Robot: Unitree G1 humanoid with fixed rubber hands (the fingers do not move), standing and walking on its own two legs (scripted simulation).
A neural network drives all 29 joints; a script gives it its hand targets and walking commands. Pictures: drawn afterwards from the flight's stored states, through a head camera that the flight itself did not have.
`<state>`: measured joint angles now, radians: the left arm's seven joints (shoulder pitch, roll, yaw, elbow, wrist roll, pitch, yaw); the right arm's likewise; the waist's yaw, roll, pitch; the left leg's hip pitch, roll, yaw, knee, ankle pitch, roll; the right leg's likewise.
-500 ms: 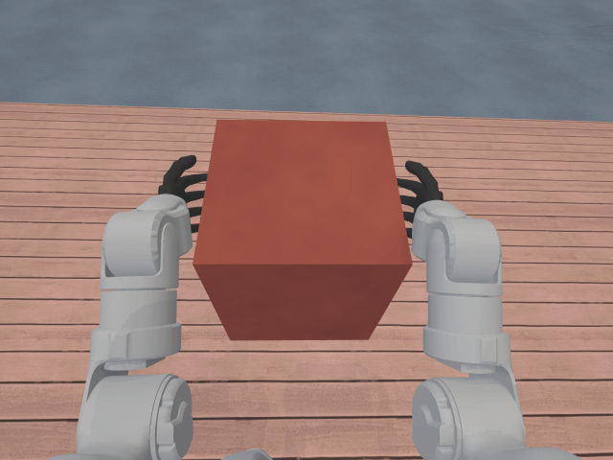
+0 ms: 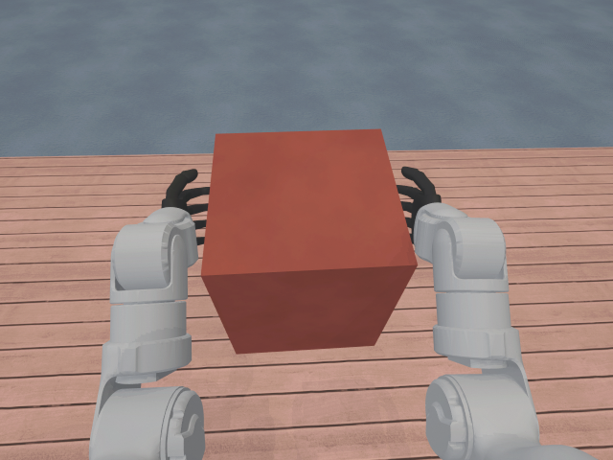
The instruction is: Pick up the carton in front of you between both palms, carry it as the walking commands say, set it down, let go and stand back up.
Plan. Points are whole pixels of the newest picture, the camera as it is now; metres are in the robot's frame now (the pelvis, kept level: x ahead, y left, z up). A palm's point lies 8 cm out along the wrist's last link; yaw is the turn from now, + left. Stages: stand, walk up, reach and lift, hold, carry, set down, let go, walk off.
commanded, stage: carry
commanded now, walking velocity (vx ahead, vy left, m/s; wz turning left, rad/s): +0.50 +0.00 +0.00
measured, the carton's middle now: (302, 250) +0.37 -0.02 +0.07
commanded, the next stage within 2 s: none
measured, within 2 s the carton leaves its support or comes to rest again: neither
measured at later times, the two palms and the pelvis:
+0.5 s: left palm (192, 124) +0.65 +0.16 +0.10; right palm (357, 121) +0.65 -0.14 +0.10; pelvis +0.29 +0.00 -0.04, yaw -3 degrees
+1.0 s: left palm (231, 71) +0.94 +0.11 +0.05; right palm (357, 72) +0.92 -0.19 +0.06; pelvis +0.57 -0.02 -0.07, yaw -1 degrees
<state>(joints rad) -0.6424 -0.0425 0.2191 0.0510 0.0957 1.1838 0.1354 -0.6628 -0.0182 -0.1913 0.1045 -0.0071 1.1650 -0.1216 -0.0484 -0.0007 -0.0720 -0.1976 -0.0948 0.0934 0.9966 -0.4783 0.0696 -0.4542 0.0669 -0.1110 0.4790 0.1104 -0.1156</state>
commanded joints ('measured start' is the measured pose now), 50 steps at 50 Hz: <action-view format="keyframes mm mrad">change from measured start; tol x16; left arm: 1 -568 -877 -571 61 -357 7 -223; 6 -816 -1113 -690 -82 -534 -15 -262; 50 -546 -910 -634 -23 -346 -12 -198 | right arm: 1 -663 1051 629 -12 397 23 245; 17 -625 1068 667 -204 302 -30 160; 26 -525 918 543 -31 236 11 193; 33 -817 1169 670 -158 459 -8 241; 50 -591 1051 661 -63 407 -10 254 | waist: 1 126 -244 -544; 4 80 -1 -387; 23 110 -105 -366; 27 -16 280 -542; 31 18 -14 -391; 50 -7 99 -341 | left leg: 1 -580 13 -130 530 -175 -52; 19 -521 33 25 -419 601 -14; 24 -9 60 22 -670 797 38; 26 424 364 -316 -385 1456 85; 27 621 510 -589 -379 1316 266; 28 595 511 -687 -449 786 328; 30 326 381 -581 -557 462 229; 33 118 334 -462 -601 513 148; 40 356 271 -292 -490 1055 100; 50 239 169 -133 -211 973 41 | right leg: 1 884 -488 675 91 440 -274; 3 637 -367 608 -33 -72 -194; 6 387 -310 475 -87 -21 -109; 13 607 -237 293 14 519 -29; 23 531 -131 149 318 454 13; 24 439 -122 107 463 378 34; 26 -12 -7 51 778 -651 74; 28 -330 -2 170 1082 -749 76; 43 -345 -60 45 325 -148 78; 50 80 2 -15 -96 137 19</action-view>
